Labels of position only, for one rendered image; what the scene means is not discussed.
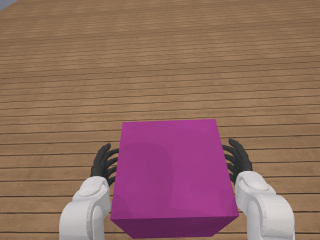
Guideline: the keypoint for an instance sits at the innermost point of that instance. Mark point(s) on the robot left hand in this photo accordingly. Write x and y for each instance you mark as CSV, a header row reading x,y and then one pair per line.
x,y
101,163

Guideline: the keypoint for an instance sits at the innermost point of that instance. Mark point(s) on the robot left forearm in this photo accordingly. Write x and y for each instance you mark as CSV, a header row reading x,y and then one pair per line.
x,y
83,217

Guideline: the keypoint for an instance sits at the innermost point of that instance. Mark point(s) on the robot right forearm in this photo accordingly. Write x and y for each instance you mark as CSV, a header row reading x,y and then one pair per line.
x,y
269,216

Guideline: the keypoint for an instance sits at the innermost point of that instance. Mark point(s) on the carton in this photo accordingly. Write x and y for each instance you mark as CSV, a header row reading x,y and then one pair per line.
x,y
172,180

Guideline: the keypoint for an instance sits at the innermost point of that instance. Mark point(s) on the robot right hand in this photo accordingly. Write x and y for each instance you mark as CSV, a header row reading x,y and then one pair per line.
x,y
240,159

